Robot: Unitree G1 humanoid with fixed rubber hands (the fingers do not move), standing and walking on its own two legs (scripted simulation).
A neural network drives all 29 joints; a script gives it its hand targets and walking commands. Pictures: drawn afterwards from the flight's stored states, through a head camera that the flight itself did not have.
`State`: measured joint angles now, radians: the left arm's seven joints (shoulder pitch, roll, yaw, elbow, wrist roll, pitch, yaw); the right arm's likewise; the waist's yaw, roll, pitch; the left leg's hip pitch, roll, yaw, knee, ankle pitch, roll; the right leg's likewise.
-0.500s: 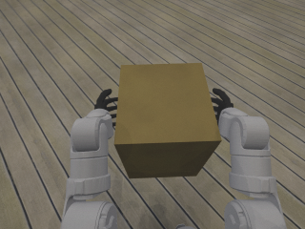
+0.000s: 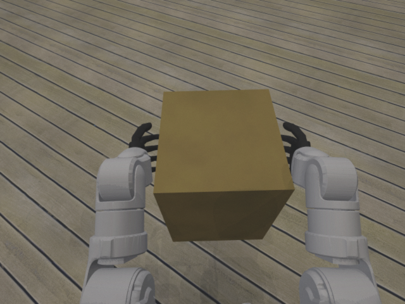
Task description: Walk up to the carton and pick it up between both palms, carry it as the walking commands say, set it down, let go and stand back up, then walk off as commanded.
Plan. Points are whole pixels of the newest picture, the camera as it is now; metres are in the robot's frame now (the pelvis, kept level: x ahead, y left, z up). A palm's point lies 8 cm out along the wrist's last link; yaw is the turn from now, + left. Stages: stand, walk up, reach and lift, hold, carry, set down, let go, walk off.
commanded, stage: carry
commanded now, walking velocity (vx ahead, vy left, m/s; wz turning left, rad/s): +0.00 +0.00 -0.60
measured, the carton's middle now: (217, 171) +0.38 -0.02 +0.03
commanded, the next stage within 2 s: none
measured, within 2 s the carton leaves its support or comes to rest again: neither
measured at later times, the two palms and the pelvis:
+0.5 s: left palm (207, 201) +0.28 +0.00 +0.10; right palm (404, 256) +0.18 -0.27 +0.09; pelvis -0.11 -0.02 +0.00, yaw -17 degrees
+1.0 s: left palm (238, 276) +0.17 -0.03 +0.12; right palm out of the picture +0.04 -0.29 +0.11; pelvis -0.21 -0.01 +0.00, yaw -25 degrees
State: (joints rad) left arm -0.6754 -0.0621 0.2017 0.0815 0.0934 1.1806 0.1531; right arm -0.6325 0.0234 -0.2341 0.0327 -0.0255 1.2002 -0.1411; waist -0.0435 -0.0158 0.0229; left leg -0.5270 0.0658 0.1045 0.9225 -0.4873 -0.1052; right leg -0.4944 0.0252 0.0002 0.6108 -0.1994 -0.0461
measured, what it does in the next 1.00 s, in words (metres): walks backwards, turning right: left foot, then right foot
